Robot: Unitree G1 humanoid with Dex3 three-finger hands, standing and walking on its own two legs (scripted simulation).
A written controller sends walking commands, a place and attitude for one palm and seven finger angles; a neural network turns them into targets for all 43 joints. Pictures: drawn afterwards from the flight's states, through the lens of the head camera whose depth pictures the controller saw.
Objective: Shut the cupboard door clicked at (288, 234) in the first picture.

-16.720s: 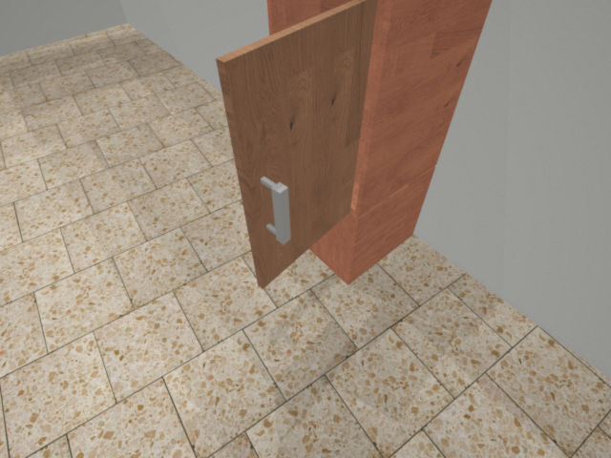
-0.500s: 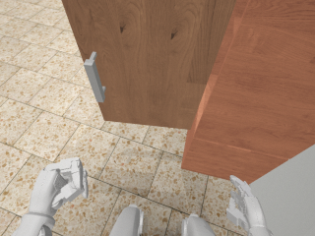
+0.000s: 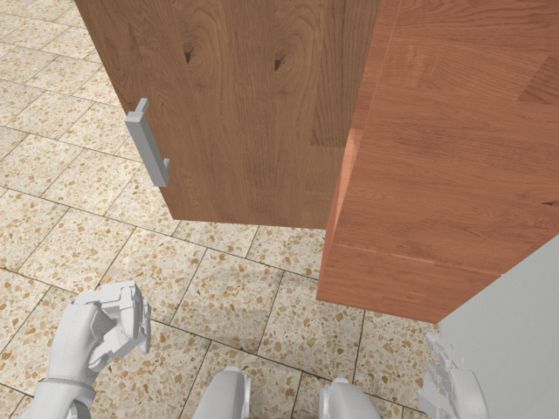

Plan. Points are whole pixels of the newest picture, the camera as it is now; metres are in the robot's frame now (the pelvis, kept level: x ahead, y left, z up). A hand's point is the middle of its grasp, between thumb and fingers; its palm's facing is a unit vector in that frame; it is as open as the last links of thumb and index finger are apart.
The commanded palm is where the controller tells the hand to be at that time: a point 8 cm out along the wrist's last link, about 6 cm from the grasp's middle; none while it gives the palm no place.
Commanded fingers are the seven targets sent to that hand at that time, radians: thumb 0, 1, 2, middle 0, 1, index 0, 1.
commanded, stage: raise the hand and make a fist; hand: left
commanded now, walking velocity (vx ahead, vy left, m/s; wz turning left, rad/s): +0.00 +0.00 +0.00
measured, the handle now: (153, 144) +0.53 +0.25 +0.05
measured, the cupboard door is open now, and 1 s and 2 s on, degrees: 98 98 97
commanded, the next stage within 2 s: bring the fist close to the handle in 0.04 s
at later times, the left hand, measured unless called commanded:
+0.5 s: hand (151, 277) +0.29 +0.19 +0.05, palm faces -0.05 -1.00 -0.04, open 3.1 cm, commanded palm +0.28 +0.25 +0.05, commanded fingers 0.00 0.90 0.90 -1.30 -1.50 -1.30 -1.50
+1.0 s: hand (156, 212) +0.39 +0.21 +0.05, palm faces +0.00 -1.00 -0.02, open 3.1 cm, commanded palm +0.38 +0.26 +0.05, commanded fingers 0.00 0.90 0.90 -1.30 -1.50 -1.30 -1.50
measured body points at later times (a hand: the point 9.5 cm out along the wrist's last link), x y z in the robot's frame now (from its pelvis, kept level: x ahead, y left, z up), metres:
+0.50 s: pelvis +0.00 +0.00 +0.00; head +0.08 +0.01 +0.44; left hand +0.28 +0.24 +0.06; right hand +0.18 -0.24 -0.08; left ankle +0.04 +0.12 -0.62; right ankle +0.02 -0.10 -0.62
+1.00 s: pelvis +0.00 +0.01 +0.01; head +0.10 +0.02 +0.45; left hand +0.38 +0.26 +0.06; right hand +0.13 -0.25 -0.10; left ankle +0.04 +0.12 -0.62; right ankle +0.02 -0.10 -0.62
